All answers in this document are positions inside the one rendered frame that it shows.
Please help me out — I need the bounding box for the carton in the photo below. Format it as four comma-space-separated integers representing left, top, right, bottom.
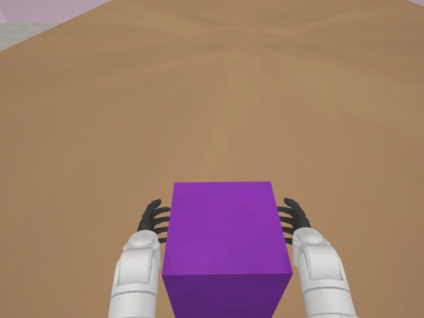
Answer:
162, 182, 293, 318

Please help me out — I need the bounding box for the right robot forearm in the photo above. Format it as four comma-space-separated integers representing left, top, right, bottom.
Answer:
292, 227, 359, 318

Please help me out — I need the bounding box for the robot right hand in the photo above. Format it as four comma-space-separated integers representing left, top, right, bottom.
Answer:
277, 198, 311, 245

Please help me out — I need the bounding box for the left robot forearm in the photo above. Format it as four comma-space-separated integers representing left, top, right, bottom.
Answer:
108, 230, 161, 318

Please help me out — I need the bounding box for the robot left hand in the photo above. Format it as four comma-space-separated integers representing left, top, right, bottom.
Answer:
137, 199, 170, 244

